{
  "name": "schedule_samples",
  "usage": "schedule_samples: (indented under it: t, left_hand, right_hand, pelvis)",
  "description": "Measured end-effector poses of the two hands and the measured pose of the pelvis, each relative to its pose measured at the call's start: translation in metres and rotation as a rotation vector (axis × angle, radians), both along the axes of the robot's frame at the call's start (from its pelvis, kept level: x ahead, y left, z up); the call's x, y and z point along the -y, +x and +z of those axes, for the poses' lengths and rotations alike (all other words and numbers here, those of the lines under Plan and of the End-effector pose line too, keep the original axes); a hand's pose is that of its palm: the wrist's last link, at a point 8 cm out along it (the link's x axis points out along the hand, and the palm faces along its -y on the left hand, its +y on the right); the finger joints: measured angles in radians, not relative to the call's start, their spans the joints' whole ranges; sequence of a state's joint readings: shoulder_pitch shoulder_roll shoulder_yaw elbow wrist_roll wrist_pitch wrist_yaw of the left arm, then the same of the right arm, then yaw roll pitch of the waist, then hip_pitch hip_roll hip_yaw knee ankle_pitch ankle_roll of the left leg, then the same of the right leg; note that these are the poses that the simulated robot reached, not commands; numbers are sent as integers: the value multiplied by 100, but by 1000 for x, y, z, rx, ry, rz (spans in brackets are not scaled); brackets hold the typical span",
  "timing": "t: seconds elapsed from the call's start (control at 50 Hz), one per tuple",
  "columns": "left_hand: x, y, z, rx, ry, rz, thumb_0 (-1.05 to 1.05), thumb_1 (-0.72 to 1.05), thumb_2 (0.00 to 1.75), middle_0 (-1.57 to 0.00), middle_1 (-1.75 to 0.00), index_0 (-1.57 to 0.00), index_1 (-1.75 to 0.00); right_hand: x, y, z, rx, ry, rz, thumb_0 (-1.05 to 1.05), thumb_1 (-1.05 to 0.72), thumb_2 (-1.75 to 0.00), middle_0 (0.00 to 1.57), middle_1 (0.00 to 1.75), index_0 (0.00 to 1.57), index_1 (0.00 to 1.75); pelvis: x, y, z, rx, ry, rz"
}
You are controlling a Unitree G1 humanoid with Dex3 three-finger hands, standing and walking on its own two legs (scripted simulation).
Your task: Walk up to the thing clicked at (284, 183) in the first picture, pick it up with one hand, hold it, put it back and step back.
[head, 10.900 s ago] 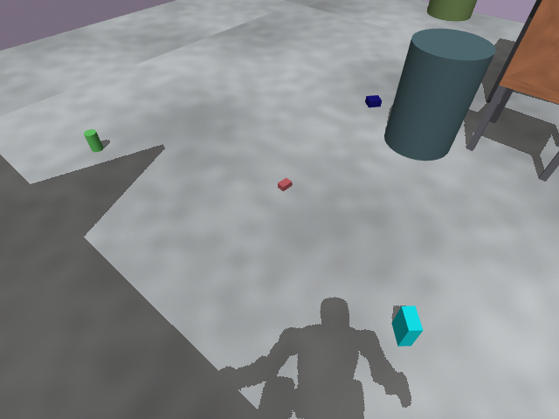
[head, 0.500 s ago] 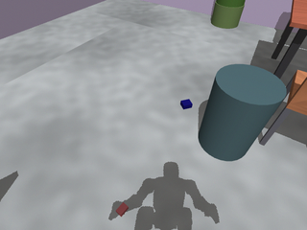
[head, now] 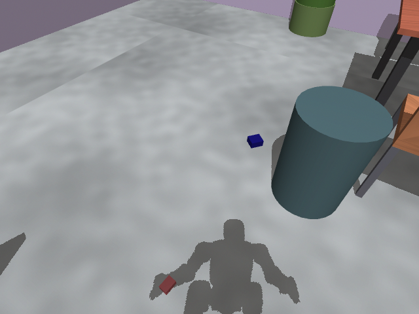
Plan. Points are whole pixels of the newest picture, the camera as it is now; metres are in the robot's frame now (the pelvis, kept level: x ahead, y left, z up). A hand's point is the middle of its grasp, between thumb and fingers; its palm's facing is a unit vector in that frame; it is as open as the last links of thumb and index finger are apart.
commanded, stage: stand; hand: left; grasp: from above
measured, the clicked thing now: (167, 284) +0.41 +0.21 -0.77
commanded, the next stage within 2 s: rise first in 0.40 s
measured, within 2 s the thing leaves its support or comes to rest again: neither
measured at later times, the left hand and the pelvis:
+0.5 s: hand out of the picture +0.07 +0.25 -0.16, palm faces -0.03 -0.94 -0.35, open 7.4 cm; pelvis +0.00 +0.00 +0.00, yaw +0 degrees
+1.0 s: hand out of the picture +0.13 +0.26 -0.21, palm faces -0.07 -0.88 -0.47, open 12.4 cm; pelvis -0.02 +0.01 -0.05, yaw +0 degrees
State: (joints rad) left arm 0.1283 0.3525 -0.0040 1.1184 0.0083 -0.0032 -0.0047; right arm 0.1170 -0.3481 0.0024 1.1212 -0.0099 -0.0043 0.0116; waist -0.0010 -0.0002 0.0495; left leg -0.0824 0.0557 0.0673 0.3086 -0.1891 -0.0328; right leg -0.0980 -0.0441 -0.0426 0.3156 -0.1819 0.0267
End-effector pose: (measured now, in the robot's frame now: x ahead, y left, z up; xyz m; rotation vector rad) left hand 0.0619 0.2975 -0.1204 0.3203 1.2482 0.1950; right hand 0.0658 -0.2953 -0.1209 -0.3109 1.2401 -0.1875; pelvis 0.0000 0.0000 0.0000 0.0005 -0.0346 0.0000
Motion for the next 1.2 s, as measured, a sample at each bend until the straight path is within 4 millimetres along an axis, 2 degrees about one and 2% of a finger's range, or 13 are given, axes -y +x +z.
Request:
schedule_samples:
  t: [0.3,0.52,0.6,0.7,0.78,0.88,0.98,1.08,1.2]
  left_hand:
    - [-1,5,1,15,4,-3,1,90,90,-21,-30,-20,-30]
    - [-1,4,1,15,3,-6,1,90,90,-21,-30,-20,-30]
    - [4,25,0,103,-4,33,1,86,90,-21,-35,-20,-35]
    - [2,60,-9,127,4,-5,1,66,88,-23,-53,-21,-52]
    - [0,71,-13,123,44,-42,1,41,86,-24,-67,-23,-66]
    - [-1,68,-21,70,89,-52,1,6,84,-27,-77,-26,-77]
    - [-4,61,-39,45,128,-59,1,-19,82,-30,-82,-29,-82]
    - [-6,56,-56,43,185,-70,0,-32,82,-32,-83,-30,-84]
    - [-7,52,-71,29,244,-65,0,-37,82,-32,-84,-29,-85]
  right_hand:
    - [0,6,2,16,-4,-1,0,-90,-89,21,30,20,30]
    - [1,3,1,12,-3,-4,0,-90,-90,21,30,20,30]
    - [-8,8,2,103,6,-5,0,-90,-90,20,30,20,30]
    - [-25,8,-5,148,39,-3,0,-90,-89,20,30,20,30]
    - [-36,4,-9,169,65,-24,0,-90,-89,20,30,20,30]
    - [-44,6,-15,197,84,-20,0,-90,-89,21,30,20,30]
    - [-46,20,-24,244,70,14,0,-92,-90,21,30,20,30]
    - [-48,40,-36,288,48,47,1,-93,-90,21,30,20,30]
    - [-55,62,-50,333,40,73,1,-92,-90,20,30,20,30]
  pelvis:
    - [0,1,0,2,-1,1]
    - [0,0,0,1,0,1]
    - [0,-8,-4,-40,0,15]
    - [3,-17,-14,-113,0,12]
    - [1,-17,-20,-145,-1,7]
    - [-2,-16,-28,-179,-6,8]
    - [-6,-16,-43,-227,-11,10]
    - [-8,-18,-61,-272,-16,9]
    - [-9,-20,-78,-313,-24,13]
